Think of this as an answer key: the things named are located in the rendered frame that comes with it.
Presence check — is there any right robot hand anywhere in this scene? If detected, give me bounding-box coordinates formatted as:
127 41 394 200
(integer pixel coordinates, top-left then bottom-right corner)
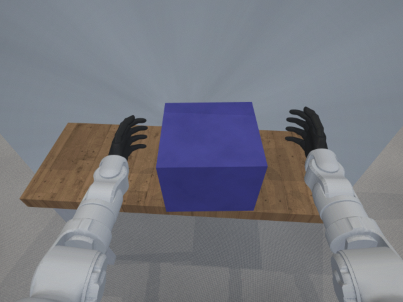
285 107 328 158

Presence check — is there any right robot upper arm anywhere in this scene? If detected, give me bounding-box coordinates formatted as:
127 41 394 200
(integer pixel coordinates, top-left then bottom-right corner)
331 247 403 302

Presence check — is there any left robot upper arm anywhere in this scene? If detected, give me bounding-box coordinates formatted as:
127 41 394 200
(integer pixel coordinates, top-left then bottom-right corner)
14 245 108 302

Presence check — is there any left robot hand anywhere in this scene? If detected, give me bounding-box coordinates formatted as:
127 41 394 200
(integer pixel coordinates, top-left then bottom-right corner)
108 115 148 160

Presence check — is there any left robot forearm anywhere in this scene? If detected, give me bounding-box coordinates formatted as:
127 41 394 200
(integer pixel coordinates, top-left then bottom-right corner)
30 155 129 297

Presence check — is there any carton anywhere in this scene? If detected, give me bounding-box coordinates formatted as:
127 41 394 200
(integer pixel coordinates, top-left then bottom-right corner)
156 102 268 212

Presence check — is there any table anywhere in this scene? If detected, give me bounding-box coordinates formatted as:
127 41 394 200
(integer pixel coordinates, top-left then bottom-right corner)
20 123 323 265

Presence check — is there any right robot forearm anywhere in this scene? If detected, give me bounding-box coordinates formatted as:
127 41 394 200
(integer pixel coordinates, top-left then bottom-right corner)
304 148 403 264

